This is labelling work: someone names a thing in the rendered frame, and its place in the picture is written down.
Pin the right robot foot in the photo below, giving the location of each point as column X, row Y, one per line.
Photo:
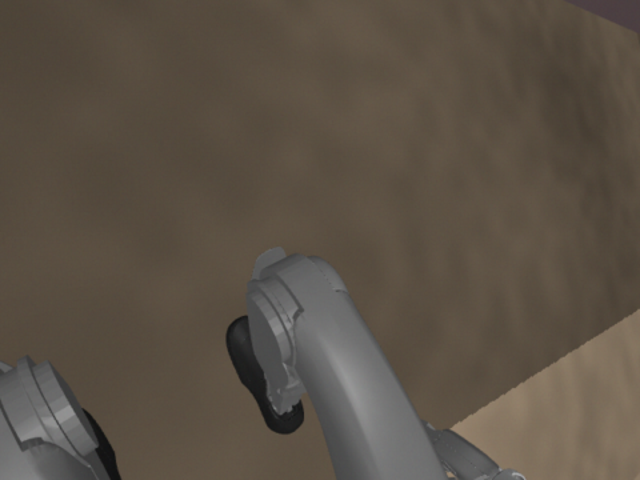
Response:
column 241, row 352

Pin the left robot foot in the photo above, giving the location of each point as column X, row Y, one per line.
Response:
column 104, row 451

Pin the right robot hand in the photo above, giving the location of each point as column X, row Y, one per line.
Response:
column 460, row 457

